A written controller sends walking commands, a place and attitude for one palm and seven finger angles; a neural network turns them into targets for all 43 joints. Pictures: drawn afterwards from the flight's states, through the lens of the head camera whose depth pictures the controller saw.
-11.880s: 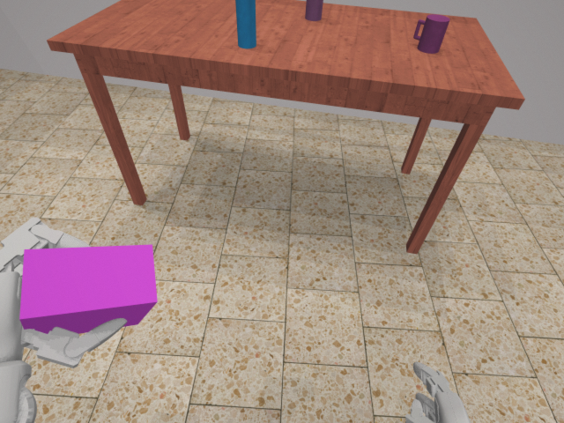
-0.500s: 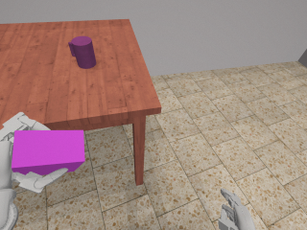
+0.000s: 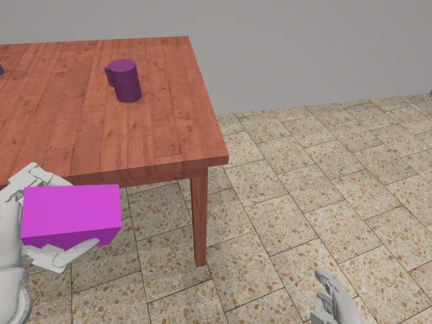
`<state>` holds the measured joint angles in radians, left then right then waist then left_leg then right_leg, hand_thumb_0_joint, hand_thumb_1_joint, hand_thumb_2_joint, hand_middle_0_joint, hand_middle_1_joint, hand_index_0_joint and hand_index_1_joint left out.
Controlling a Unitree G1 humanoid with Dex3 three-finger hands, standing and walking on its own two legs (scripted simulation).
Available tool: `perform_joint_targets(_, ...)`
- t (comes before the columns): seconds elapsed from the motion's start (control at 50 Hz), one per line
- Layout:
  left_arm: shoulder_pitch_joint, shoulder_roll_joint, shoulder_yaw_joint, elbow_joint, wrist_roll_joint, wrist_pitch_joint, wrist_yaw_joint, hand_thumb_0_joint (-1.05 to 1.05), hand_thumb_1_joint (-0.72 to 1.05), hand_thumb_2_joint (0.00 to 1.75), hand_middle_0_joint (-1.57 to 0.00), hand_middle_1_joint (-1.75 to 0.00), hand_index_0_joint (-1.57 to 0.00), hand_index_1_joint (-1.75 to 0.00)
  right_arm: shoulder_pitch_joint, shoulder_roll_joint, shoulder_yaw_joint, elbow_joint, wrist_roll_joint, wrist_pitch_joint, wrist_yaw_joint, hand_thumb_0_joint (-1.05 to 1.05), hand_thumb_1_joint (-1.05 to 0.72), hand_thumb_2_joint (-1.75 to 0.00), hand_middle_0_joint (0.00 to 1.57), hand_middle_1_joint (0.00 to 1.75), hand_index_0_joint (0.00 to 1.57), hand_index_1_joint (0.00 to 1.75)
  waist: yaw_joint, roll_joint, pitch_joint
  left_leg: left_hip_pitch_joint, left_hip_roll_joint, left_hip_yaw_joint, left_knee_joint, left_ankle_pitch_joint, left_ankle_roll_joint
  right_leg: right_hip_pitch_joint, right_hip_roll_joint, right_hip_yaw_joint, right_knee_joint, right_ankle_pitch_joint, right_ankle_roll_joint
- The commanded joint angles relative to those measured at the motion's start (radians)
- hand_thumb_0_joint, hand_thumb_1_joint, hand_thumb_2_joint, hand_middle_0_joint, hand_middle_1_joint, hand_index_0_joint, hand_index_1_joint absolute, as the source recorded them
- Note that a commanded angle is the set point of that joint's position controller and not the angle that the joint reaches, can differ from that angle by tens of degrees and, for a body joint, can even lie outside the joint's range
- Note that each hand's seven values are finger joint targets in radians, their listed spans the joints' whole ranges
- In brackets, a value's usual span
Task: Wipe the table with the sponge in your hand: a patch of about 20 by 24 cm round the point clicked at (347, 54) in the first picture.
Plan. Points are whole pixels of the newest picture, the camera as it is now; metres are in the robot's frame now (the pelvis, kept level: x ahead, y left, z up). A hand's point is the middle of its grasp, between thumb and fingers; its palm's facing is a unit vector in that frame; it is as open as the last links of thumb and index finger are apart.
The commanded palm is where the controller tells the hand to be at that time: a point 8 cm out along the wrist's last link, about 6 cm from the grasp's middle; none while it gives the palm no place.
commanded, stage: look again from close up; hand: left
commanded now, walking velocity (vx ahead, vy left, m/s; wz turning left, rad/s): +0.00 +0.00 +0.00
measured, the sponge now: (86, 219) +0.23 +0.22 +0.13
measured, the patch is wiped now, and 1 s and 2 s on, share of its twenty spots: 0.00 0.00 0.00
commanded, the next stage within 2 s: shuffle to correct the standing spot in 0.12 s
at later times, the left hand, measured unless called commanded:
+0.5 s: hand (56, 219) +0.21 +0.25 +0.15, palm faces +0.38 -0.85 -0.37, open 10.2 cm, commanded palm +0.17 +0.29 +0.17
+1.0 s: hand (66, 178) +0.29 +0.27 +0.14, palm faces +0.31 -0.84 -0.44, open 10.2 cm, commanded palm +0.24 +0.31 +0.17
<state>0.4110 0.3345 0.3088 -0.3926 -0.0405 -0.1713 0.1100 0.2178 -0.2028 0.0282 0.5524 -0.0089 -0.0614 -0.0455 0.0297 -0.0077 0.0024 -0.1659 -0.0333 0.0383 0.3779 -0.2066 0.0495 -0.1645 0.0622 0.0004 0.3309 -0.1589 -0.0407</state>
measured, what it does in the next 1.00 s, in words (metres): shifts its weight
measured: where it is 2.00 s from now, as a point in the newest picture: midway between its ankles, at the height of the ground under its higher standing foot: outside the picture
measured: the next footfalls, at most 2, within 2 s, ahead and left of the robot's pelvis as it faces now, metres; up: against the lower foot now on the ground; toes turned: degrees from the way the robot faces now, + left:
left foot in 1.38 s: +0.22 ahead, +0.33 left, +0.00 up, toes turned -8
right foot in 1.52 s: +0.11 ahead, +0.05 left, +0.00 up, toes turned -17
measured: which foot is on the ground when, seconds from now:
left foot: down 0.00-1.00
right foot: down 0.00-1.00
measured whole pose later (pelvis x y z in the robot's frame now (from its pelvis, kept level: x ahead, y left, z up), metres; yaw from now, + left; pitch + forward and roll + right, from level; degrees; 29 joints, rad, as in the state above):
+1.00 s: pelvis +0.05 +0.05 -0.03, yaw -6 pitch +1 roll +1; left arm 0.48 0.39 0.39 -0.51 -0.05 -0.20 0.13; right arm 0.18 -0.21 -0.01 0.54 0.00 0.00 -0.01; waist 0.02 -0.02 0.05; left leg -0.20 -0.10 0.17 0.59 -0.42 0.13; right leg -0.38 -0.01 0.03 0.88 -0.46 -0.01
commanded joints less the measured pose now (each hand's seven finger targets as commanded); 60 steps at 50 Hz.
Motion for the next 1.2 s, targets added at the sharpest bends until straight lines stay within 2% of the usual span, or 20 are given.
perform_joint_targets(0.0,-0.078,0.19,0.136,-0.231,-0.006,-0.075,0.017,0.0,0.1,1.3,-1.2,-1.6,-1.2,-1.6,-0.094,-0.121,-0.052,-0.157,0.003,-0.054,-0.004,0.0,-0.9,-0.9,0.2,0.3,0.2,0.3,-0.013,0.068,-0.094,-0.022,0.067,-0.066,-0.085,0.049,-0.056,0.052,-0.067,0.072,-0.057,0.074,0.031)
perform_joint_targets(0.22,-0.038,0.183,0.126,-0.245,-0.011,-0.076,0.016,0.0,0.1,1.3,-1.2,-1.6,-1.2,-1.6,-0.085,-0.131,-0.056,-0.152,0.007,-0.057,-0.005,0.0,-0.9,-0.9,0.2,0.3,0.2,0.3,-0.016,0.076,-0.116,-0.029,0.073,-0.069,-0.072,0.092,-0.056,0.082,-0.073,0.06,-0.026,0.121,0.029)
perform_joint_targets(0.4,-0.065,0.197,0.128,-0.235,-0.007,-0.088,0.025,0.0,0.1,1.3,-1.2,-1.6,-1.2,-1.6,-0.095,-0.15,-0.07,-0.148,-0.005,-0.051,0.01,0.0,-0.9,-0.9,0.2,0.3,0.2,0.3,-0.036,0.03,-0.056,-0.054,0.06,-0.06,0.067,-0.09,-0.027,-0.08,-0.167,0.218,-0.067,-0.208,-0.03)
perform_joint_targets(0.54,-0.078,0.201,0.141,-0.237,-0.006,-0.099,0.024,0.0,0.1,1.3,-1.2,-1.6,-1.2,-1.6,-0.097,-0.152,-0.072,-0.157,0.002,-0.034,0.012,0.0,-0.9,-0.9,0.2,0.3,0.2,0.3,-0.03,0.081,-0.044,-0.061,0.137,-0.145,-0.031,-0.106,-0.014,-0.091,-0.096,0.117,0.167,-0.094,-0.015)
perform_joint_targets(0.64,-0.036,0.207,0.157,-0.276,-0.01,-0.095,0.026,0.0,0.1,1.3,-1.2,-1.6,-1.2,-1.6,-0.095,-0.145,-0.072,-0.172,0.006,-0.03,0.008,0.0,-0.9,-0.9,0.2,0.3,0.2,0.3,-0.023,0.092,-0.096,-0.042,0.171,-0.127,0.024,0.129,-0.024,-0.061,-0.095,0.069,0.287,0.021,-0.013)
perform_joint_targets(0.74,-0.003,0.216,0.171,-0.301,-0.016,-0.091,0.031,0.0,0.1,1.3,-1.2,-1.6,-1.2,-1.6,-0.097,-0.145,-0.077,-0.175,0.015,-0.016,0.022,0.0,-0.9,-0.9,0.2,0.3,0.2,0.3,-0.025,0.02,-0.135,-0.112,0.111,-0.038,0.223,0.249,-0.076,0.031,-0.179,0.207,0.268,0.237,-0.073)
perform_joint_targets(0.82,-0.017,0.229,0.193,-0.316,-0.015,-0.1,0.039,0.0,0.1,1.3,-1.2,-1.6,-1.2,-1.6,-0.108,-0.139,-0.078,-0.166,0.016,0.006,0.038,0.0,-0.9,-0.9,0.2,0.3,0.2,0.3,-0.03,-0.059,-0.109,-0.198,0.066,-0.046,0.335,-0.028,-0.071,0.025,-0.328,0.443,0.217,0.347,-0.145)
perform_joint_targets(0.88,-0.007,0.236,0.214,-0.331,-0.021,-0.098,0.036,0.0,0.1,1.3,-1.2,-1.6,-1.2,-1.6,-0.099,-0.131,-0.074,-0.157,0.022,0.022,0.032,0.0,-0.9,-0.9,0.2,0.3,0.2,0.3,-0.045,0.021,-0.119,0.013,0.101,-0.065,0.11,0.063,-0.041,-0.129,-0.187,0.231,0.354,0.212,-0.048)
perform_joint_targets(0.9,-0.014,0.246,0.222,-0.36,-0.024,-0.097,0.033,0.0,0.1,1.3,-1.2,-1.6,-1.2,-1.6,-0.102,-0.139,-0.076,-0.161,0.026,0.021,0.023,0.0,-0.9,-0.9,0.2,0.3,0.2,0.3,-0.048,0.14,-0.131,0.141,0.165,-0.135,0.058,0.27,-0.043,-0.246,-0.094,0.106,0.494,0.093,-0.001)
perform_joint_targets(0.92,-0.009,0.246,0.208,-0.386,-0.012,-0.103,0.035,0.0,0.1,1.3,-1.2,-1.6,-1.2,-1.6,-0.084,-0.13,-0.08,-0.171,0.023,0.013,0.023,0.0,-0.9,-0.9,0.2,0.3,0.2,0.3,-0.052,0.198,-0.139,0.255,0.249,-0.213,0.027,0.553,-0.037,-0.382,-0.057,-0.004,0.595,-0.238,0.026)
perform_joint_targets(0.94,-0.008,0.241,0.198,-0.396,-0.007,-0.109,0.036,0.0,0.1,1.3,-1.2,-1.6,-1.2,-1.6,-0.079,-0.126,-0.09,-0.179,0.01,-0.006,0.029,0.0,-0.9,-0.9,0.2,0.3,0.2,0.3,-0.048,0.225,-0.132,0.308,0.257,-0.201,0.016,0.777,-0.092,-0.444,-0.041,-0.065,0.682,-0.36,0.018)
perform_joint_targets(0.98,0.003,0.227,0.185,-0.388,-0.021,-0.103,0.033,0.0,0.1,1.3,-1.2,-1.6,-1.2,-1.6,-0.108,-0.143,-0.107,-0.182,-0.014,-0.024,0.051,0.0,-0.9,-0.9,0.2,0.3,0.2,0.3,-0.017,0.272,-0.125,0.194,0.164,-0.013,0.037,0.95,-0.293,-0.281,-0.049,-0.171,0.551,-0.349,-0.005)
perform_joint_targets(1.0,-0.004,0.226,0.196,-0.399,-0.034,-0.092,0.037,0.0,0.1,1.3,-1.2,-1.6,-1.2,-1.6,-0.154,-0.151,-0.11,-0.203,-0.011,-0.029,0.061,0.0,-0.9,-0.9,0.2,0.3,0.2,0.3,0.021,0.32,-0.114,0.024,0.101,0.118,0.126,1.108,-0.354,-0.053,-0.032,-0.265,0.366,-0.314,-0.019)
perform_joint_targets(1.02,0.059,0.222,0.214,-0.35,-0.034,-0.08,0.046,0.0,0.1,1.3,-1.2,-1.6,-1.2,-1.6,-0.151,-0.156,-0.125,-0.198,-0.01,-0.035,0.072,0.0,-0.9,-0.9,0.2,0.3,0.2,0.3,0.084,0.165,-0.128,-0.259,0.034,0.145,0.537,1.146,-0.389,0.28,-0.056,-0.26,0.134,-0.153,-0.084)
perform_joint_targets(1.04,0.032,0.2,0.182,-0.322,-0.015,-0.093,0.043,0.0,0.1,1.3,-1.2,-1.6,-1.2,-1.6,-0.112,-0.13,-0.121,-0.148,0.027,-0.033,0.082,0.0,-0.9,-0.9,0.2,0.3,0.2,0.3,0.087,-0.282,-0.193,-0.478,-0.02,0.071,1.19,0.411,-0.255,0.412,-0.327,0.112,0.076,0.275,-0.245)
perform_joint_targets(1.06,0.009,0.16,0.168,-0.293,-0.036,-0.1,0.038,0.0,0.1,1.3,-1.2,-1.6,-1.2,-1.6,-0.096,-0.167,-0.103,-0.136,0.018,-0.035,0.067,0.0,-0.9,-0.9,0.2,0.3,0.2,0.3,-0.004,-0.284,-0.156,-0.549,-0.008,-0.138,1.215,-0.284,-0.111,0.255,-0.425,0.419,0.103,0.508,-0.241)
perform_joint_targets(1.08,0.007,0.223,0.208,-0.337,-0.03,-0.101,0.038,0.0,0.1,1.3,-1.2,-1.6,-1.2,-1.6,-0.098,-0.137,-0.088,-0.144,-0.004,-0.018,0.06,0.0,-0.9,-0.9,0.2,0.3,0.2,0.3,-0.013,-0.126,-0.107,-0.584,0.063,-0.229,1.121,-0.306,-0.071,0.194,-0.509,0.438,0.107,0.474,-0.19)
perform_joint_targets(1.1,0.099,0.292,0.285,-0.249,-0.003,-0.097,0.035,0.0,0.1,1.3,-1.2,-1.6,-1.2,-1.6,-0.092,-0.131,-0.097,-0.143,-0.004,-0.004,0.067,0.0,-0.9,-0.9,0.2,0.3,0.2,0.3,-0.009,0.057,-0.028,-0.505,0.141,-0.285,0.974,-0.298,-0.06,-0.004,-0.475,0.422,0.093,0.36,-0.139)
perform_joint_targets(1.12,0.115,0.194,0.209,-0.268,-0.011,-0.106,0.017,0.0,0.1,1.3,-1.2,-1.6,-1.2,-1.6,-0.068,-0.099,-0.083,-0.141,0.013,0.024,0.076,0.0,-0.9,-0.9,0.2,0.3,0.2,0.3,-0.029,-0.033,-0.041,-0.475,0.142,-0.215,0.95,-0.218,-0.079,-0.06,-0.43,0.322,0.05,0.249,-0.141)
perform_joint_targets(1.18,-0.073,0.206,0.183,-0.288,-0.01,-0.126,0.02,0.0,0.1,1.3,-1.2,-1.6,-1.2,-1.6,-0.103,-0.098,-0.059,-0.11,0.019,0.011,0.058,0.0,-0.9,-0.9,0.2,0.3,0.2,0.3,-0.057,-0.134,0.014,-0.311,0.146,-0.05,0.672,-0.013,-0.085,-0.222,-0.329,0.13,-0.017,0.132,-0.105)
